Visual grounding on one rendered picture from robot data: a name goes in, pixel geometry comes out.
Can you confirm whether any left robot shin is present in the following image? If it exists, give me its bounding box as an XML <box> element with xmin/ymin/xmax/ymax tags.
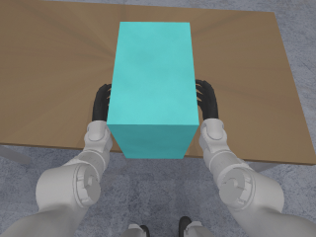
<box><xmin>128</xmin><ymin>223</ymin><xmax>142</xmax><ymax>230</ymax></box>

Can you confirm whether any right robot foot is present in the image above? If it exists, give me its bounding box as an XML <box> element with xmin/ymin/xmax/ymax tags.
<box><xmin>179</xmin><ymin>216</ymin><xmax>192</xmax><ymax>237</ymax></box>

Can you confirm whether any robot left forearm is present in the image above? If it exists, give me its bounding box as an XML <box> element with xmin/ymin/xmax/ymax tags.
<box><xmin>36</xmin><ymin>120</ymin><xmax>113</xmax><ymax>206</ymax></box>

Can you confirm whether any robot right forearm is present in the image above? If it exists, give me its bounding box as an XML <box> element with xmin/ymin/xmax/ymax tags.
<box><xmin>198</xmin><ymin>118</ymin><xmax>254</xmax><ymax>190</ymax></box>

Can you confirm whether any robot left hand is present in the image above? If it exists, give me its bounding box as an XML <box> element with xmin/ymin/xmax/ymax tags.
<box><xmin>92</xmin><ymin>84</ymin><xmax>112</xmax><ymax>121</ymax></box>

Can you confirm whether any robot right hand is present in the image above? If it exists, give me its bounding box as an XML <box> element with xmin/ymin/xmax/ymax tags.
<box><xmin>195</xmin><ymin>79</ymin><xmax>219</xmax><ymax>120</ymax></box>

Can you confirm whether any carton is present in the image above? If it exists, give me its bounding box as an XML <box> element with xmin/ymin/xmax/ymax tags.
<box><xmin>107</xmin><ymin>22</ymin><xmax>199</xmax><ymax>159</ymax></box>

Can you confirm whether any table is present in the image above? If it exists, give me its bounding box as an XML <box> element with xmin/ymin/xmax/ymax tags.
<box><xmin>0</xmin><ymin>0</ymin><xmax>316</xmax><ymax>173</ymax></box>

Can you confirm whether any robot left upper arm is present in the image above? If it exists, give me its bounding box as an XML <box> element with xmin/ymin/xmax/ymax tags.
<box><xmin>0</xmin><ymin>162</ymin><xmax>101</xmax><ymax>237</ymax></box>

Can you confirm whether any robot right upper arm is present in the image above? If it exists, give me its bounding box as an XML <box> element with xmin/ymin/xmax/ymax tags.
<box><xmin>219</xmin><ymin>167</ymin><xmax>316</xmax><ymax>237</ymax></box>

